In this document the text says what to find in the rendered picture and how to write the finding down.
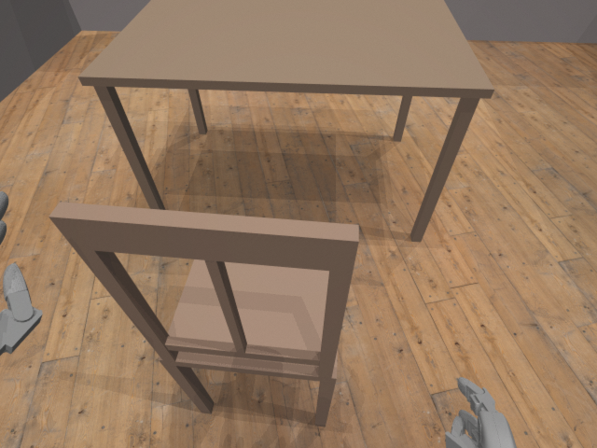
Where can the right robot hand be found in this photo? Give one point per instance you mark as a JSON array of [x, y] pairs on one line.
[[490, 430]]

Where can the chair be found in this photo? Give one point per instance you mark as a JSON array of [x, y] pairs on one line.
[[264, 296]]

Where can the table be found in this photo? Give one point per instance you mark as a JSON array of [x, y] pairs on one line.
[[373, 47]]

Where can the left robot hand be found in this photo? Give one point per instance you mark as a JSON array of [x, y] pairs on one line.
[[18, 321]]

